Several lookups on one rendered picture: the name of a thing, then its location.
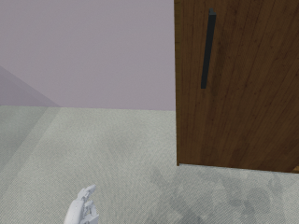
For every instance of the left robot hand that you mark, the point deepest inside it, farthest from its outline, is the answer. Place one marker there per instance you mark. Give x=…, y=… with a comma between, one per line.
x=78, y=209

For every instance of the handle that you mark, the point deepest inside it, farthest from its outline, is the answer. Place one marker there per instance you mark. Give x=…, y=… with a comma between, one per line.
x=208, y=47

